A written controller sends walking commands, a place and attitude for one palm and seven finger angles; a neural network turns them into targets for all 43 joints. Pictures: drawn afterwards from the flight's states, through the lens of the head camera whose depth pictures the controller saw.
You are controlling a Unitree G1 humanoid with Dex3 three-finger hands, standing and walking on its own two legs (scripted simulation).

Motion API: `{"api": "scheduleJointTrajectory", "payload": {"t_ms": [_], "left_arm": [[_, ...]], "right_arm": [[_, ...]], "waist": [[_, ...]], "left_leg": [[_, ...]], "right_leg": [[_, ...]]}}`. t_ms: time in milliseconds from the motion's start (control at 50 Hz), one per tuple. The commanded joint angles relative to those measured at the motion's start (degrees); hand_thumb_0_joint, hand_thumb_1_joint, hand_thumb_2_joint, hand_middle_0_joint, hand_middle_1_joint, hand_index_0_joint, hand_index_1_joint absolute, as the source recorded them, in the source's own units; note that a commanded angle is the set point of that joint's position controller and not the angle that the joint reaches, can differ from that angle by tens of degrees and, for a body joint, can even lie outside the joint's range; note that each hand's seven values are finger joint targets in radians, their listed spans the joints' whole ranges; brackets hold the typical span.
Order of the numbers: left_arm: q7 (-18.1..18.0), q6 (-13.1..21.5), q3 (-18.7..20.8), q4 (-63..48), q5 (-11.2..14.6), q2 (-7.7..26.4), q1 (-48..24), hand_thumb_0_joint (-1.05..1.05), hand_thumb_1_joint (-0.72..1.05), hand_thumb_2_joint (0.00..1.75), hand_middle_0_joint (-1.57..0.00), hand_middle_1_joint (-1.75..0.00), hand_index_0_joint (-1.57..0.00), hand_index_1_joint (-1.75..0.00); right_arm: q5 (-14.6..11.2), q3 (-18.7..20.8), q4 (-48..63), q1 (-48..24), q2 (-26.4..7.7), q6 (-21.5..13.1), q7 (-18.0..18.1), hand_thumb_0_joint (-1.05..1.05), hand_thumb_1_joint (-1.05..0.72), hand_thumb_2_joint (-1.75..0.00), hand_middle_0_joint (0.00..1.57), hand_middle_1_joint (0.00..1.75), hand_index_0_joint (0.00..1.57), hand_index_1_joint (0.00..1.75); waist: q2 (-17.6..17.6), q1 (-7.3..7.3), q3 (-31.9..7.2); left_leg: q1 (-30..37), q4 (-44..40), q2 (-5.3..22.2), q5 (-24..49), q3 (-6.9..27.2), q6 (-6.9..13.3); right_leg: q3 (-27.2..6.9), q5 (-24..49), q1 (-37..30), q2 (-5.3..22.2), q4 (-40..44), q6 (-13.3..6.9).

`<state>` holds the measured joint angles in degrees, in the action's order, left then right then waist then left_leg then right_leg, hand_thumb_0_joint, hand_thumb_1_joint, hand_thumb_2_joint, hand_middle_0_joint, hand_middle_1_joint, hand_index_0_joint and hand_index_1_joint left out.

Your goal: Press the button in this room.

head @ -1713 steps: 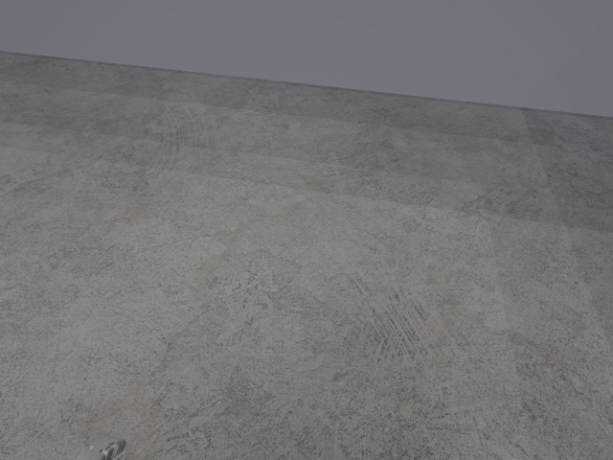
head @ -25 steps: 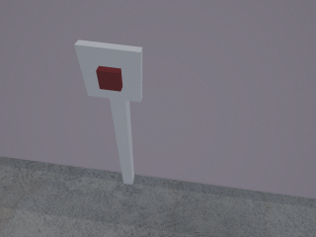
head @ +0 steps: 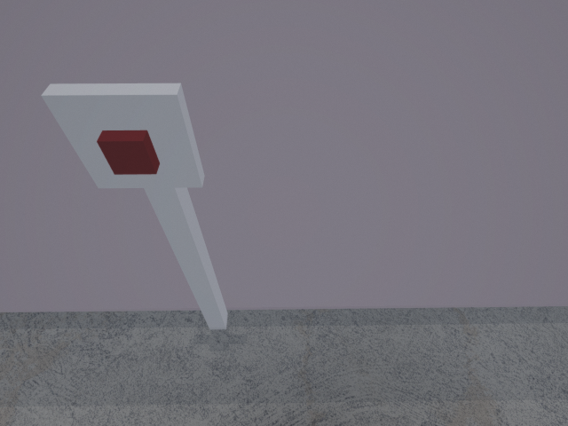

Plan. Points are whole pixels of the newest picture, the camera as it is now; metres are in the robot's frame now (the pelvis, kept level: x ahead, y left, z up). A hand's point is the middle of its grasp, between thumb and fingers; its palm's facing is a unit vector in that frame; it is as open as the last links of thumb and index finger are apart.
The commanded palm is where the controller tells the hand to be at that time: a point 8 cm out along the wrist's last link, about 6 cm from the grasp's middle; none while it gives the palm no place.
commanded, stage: come to a stop and stand still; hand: left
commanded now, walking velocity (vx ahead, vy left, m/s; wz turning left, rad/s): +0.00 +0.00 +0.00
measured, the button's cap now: (130, 151) +0.49 +0.25 +0.11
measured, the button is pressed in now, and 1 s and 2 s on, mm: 0 0 0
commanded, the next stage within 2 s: look again from close up in 0.32 s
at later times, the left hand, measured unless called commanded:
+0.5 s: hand out of the picture -0.01 +0.17 -0.17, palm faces +0.04 -0.97 -0.23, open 7.3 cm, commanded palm none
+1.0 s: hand out of the picture -0.04 +0.21 -0.17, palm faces +0.03 -0.98 -0.18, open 7.4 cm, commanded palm none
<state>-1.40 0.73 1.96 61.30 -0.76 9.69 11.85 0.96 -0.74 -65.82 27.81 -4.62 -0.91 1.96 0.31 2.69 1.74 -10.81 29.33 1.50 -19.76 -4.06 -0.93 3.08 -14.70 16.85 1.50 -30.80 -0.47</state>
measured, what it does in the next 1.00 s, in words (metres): shifts its weight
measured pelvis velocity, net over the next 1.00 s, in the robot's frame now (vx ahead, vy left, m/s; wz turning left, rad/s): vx -0.03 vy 0.04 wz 0.02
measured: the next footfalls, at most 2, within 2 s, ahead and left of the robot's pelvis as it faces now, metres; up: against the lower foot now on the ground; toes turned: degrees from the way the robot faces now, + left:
none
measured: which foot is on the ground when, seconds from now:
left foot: down 0.00-1.00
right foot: down 0.00-1.00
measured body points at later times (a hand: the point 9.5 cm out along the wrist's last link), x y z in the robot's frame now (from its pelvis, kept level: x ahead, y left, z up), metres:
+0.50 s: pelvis -0.01 -0.01 +0.00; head +0.02 -0.02 +0.45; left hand -0.01 +0.22 -0.15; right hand +0.04 -0.24 -0.16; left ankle -0.01 +0.12 -0.73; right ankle +0.01 -0.10 -0.73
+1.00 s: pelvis -0.03 +0.04 +0.01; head -0.04 +0.05 +0.45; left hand -0.04 +0.26 -0.16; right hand -0.03 -0.19 -0.15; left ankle -0.01 +0.12 -0.73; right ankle +0.01 -0.10 -0.73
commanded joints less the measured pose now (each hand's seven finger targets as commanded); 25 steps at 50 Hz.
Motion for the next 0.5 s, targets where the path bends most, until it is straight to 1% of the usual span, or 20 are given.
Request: {"api": "scheduleJointTrajectory", "payload": {"t_ms": [0,20,40,60,100,120,140,160,180,200,220,240,260,320,380,400,420,440,460,480], "left_arm": [[-0.4,1.3,0.2,1.2,0.0,6.4,9.2,0.00,0.90,0.90,-0.20,-0.30,-0.20,-0.30],[-0.6,1.4,0.2,1.0,0.0,5.2,7.8,0.00,0.90,0.90,-0.20,-0.30,-0.20,-0.30],[-0.8,1.4,-0.3,1.0,0.1,3.6,6.4,0.00,0.90,0.90,-0.20,-0.30,-0.20,-0.30],[-0.9,1.5,-0.5,0.9,0.1,3.0,5.7,0.00,0.90,0.90,-0.20,-0.30,-0.20,-0.30],[-1.1,1.5,-0.4,0.1,0.2,3.6,4.4,0.00,0.90,0.90,-0.20,-0.30,-0.20,-0.30],[-1.2,1.4,-0.1,-0.2,0.2,3.9,3.8,0.00,0.90,0.90,-0.20,-0.30,-0.20,-0.30],[-1.3,1.2,0.2,-0.7,0.4,4.5,2.9,0.00,0.90,0.90,-0.20,-0.30,-0.20,-0.30],[-1.2,0.9,0.2,-1.1,0.5,4.4,2.6,0.00,0.90,0.90,-0.20,-0.30,-0.20,-0.30],[-1.1,0.5,0.3,-1.5,0.6,4.0,2.3,0.00,0.90,0.90,-0.20,-0.30,-0.20,-0.30],[-1.1,0.2,0.4,-1.9,0.5,3.8,2.6,0.00,0.90,0.90,-0.20,-0.30,-0.20,-0.30],[-1.2,-0.2,0.5,-2.1,0.1,4.0,2.8,0.00,0.90,0.90,-0.20,-0.30,-0.20,-0.30],[-1.2,-0.4,0.5,-2.1,0.1,4.2,2.9,0.00,0.90,0.90,-0.20,-0.30,-0.20,-0.30],[-1.1,-0.4,0.5,-1.8,0.1,4.6,3.4,0.00,0.90,0.90,-0.20,-0.30,-0.20,-0.30],[-1.0,-0.2,0.4,-1.6,-0.1,5.1,3.9,0.00,0.90,0.90,-0.20,-0.30,-0.20,-0.30],[-0.8,-0.1,0.0,-1.7,-0.1,4.8,4.1,0.00,0.90,0.90,-0.20,-0.30,-0.20,-0.30],[-3.1,0.9,-0.2,0.5,-0.2,6.8,11.5,0.00,0.90,0.90,-0.20,-0.30,-0.20,-0.30],[-3.0,2.0,-0.1,-1.0,-0.5,9.6,9.4,0.00,0.90,0.90,-0.20,-0.30,-0.20,-0.30],[-2.7,2.1,0.2,-2.4,-0.5,9.7,8.9,0.00,0.90,0.90,-0.20,-0.30,-0.20,-0.30],[-2.6,2.1,-0.1,-2.9,-0.6,8.4,8.2,0.00,0.90,0.90,-0.20,-0.30,-0.20,-0.30],[-2.5,2.0,-0.2,-3.3,-0.5,8.2,7.2,0.00,0.90,0.90,-0.20,-0.30,-0.20,-0.30]], "right_arm": [[-0.3,1.2,2.2,1.7,-2.3,0.1,0.2,0.00,-0.90,-0.90,0.20,0.30,0.20,0.30],[-0.2,1.3,2.0,1.4,-2.5,0.9,0.2,0.00,-0.90,-0.90,0.20,0.30,0.20,0.30],[-0.2,1.3,1.3,0.7,-2.9,0.9,0.3,0.00,-0.90,-0.90,0.20,0.30,0.20,0.30],[-0.3,1.2,0.7,0.4,-2.5,0.9,0.3,0.00,-0.90,-0.90,0.20,0.30,0.20,0.30],[-0.5,1.1,0.1,0.2,-2.0,0.9,0.3,0.00,-0.90,-0.90,0.20,0.30,0.20,0.30],[-0.6,1.3,-0.4,0.2,-1.7,1.0,0.2,0.00,-0.90,-0.90,0.20,0.30,0.20,0.30],[-0.6,1.4,-0.5,0.8,-1.9,1.1,0.1,0.00,-0.90,-0.90,0.20,0.30,0.20,0.30],[-0.5,1.6,-0.3,0.6,-2.9,1.1,0.2,0.00,-0.90,-0.90,0.20,0.30,0.20,0.30],[-0.4,1.8,0.2,-0.2,-4.2,1.1,0.4,0.00,-0.90,-0.90,0.20,0.30,0.20,0.30],[-0.2,2.0,1.3,-2.1,-5.2,1.2,0.4,0.00,-0.90,-0.90,0.20,0.30,0.20,0.30],[-0.3,2.2,2.2,-4.0,-5.6,1.4,0.3,0.00,-0.90,-0.90,0.20,0.30,0.20,0.30],[-0.3,2.2,2.9,-5.5,-5.7,1.4,0.3,0.00,-0.90,-0.90,0.20,0.30,0.20,0.30],[-0.3,2.1,3.4,-6.4,-5.8,1.4,0.3,0.00,-0.90,-0.90,0.20,0.30,0.20,0.30],[-0.2,2.3,4.6,-6.9,-6.6,1.7,0.3,0.00,-0.90,-0.90,0.20,0.30,0.20,0.30],[-0.1,2.2,5.2,-7.5,-7.6,1.5,0.0,0.00,-0.90,-0.90,0.20,0.30,0.20,0.30],[-0.6,3.0,9.8,-15.8,-11.5,0.6,-0.7,0.00,-0.90,-0.90,0.20,0.30,0.20,0.30],[-0.7,2.2,11.7,-13.3,-9.1,0.7,-1.0,0.00,-0.90,-0.90,0.20,0.30,0.20,0.30],[-0.4,2.3,11.1,-10.3,-6.9,0.9,-0.9,0.00,-0.90,-0.90,0.20,0.30,0.20,0.30],[-0.6,2.3,11.2,-10.2,-7.2,0.9,-0.8,0.00,-0.90,-0.90,0.20,0.30,0.20,0.30],[-0.7,2.4,10.9,-9.7,-7.8,0.8,-0.9,0.00,-0.90,-0.90,0.20,0.30,0.20,0.30]], "waist": [[11.3,-3.30,-3.0],[16.6,-2.90,-2.4],[15.6,-2.65,-0.4],[12.7,-2.27,-0.4],[5.3,-1.75,0.0],[2.8,-1.54,0.4],[2.4,-0.99,1.2],[0.1,-1.18,1.6],[-2.3,-1.60,2.5],[-3.6,-2.50,2.9],[-3.5,-2.94,3.8],[-5.4,-3.22,4.4],[-5.1,-3.38,3.9],[0.8,-2.84,2.5],[1.7,-2.57,0.7],[0.0,-5.45,3.3],[2.6,-2.19,-2.3],[4.3,-2.14,-7.8],[7.8,-1.95,-9.9],[9.4,-1.62,-10.7]], "left_leg": [[-10.6,8.2,1.7,-11.0,0.9,0.5],[-9.6,10.1,2.6,-10.8,1.2,0.4],[-9.3,10.4,3.0,-9.0,1.9,0.3],[-7.9,9.5,3.0,-7.2,1.6,-0.1],[-3.7,4.4,2.5,-1.7,0.8,-0.5],[-1.7,1.5,2.1,1.4,0.2,-0.7],[0.5,-1.8,2.3,5.2,0.2,-0.8],[2.2,-4.1,2.9,8.6,1.0,-0.6],[1.9,-4.9,4.8,12.7,2.5,0.0],[0.8,-5.4,6.2,15.0,3.1,0.4],[-1.1,-5.4,6.4,14.2,3.1,0.5],[-1.9,-6.0,6.3,14.1,3.2,0.7],[-1.9,-6.2,6.1,13.8,3.3,0.8],[-0.4,-5.6,5.2,11.6,2.7,0.6],[1.6,-6.8,5.2,10.8,2.8,0.9],[-5.0,6.2,4.1,4.5,0.0,-0.4],[-6.6,6.6,1.9,1.3,1.1,-0.3],[-6.1,5.4,1.4,-3.0,2.0,0.7],[-5.8,2.9,1.1,-2.6,1.8,0.7],[-3.4,-0.2,0.7,0.4,1.6,0.8]], "right_leg": [[-12.6,25.2,-13.1,16.7,11.5,-8.1],[-11.8,26.7,-11.2,14.5,12.0,-7.9],[-10.5,30.8,-9.8,13.6,11.6,-8.1],[-8.9,32.8,-9.2,12.9,11.4,-8.3],[-8.4,28.9,-6.1,12.2,11.1,-8.5],[-8.1,26.8,-5.0,11.6,10.5,-8.2],[-7.8,23.0,-2.6,11.4,9.9,-7.3],[-7.6,19.5,-0.7,10.2,9.0,-6.3],[-6.5,15.6,0.3,8.5,8.4,-4.9],[-5.9,13.2,0.1,7.2,8.1,-3.9],[-5.9,11.1,-0.2,6.8,8.4,-3.3],[-6.1,11.3,-1.0,7.0,8.1,-3.0],[-6.4,11.8,-1.9,7.0,7.9,-2.9],[-7.7,11.6,-1.9,8.0,9.0,-3.2],[-7.5,8.3,-1.5,7.5,9.9,-2.9],[-13.0,32.1,-4.3,10.7,9.7,0.3],[-15.2,44.3,-9.6,15.9,8.1,-2.5],[-14.8,45.1,-13.6,16.6,5.9,-4.6],[-12.0,44.5,-15.7,14.8,4.8,-6.2],[-10.2,39.0,-14.9,13.1,4.4,-5.8]]}}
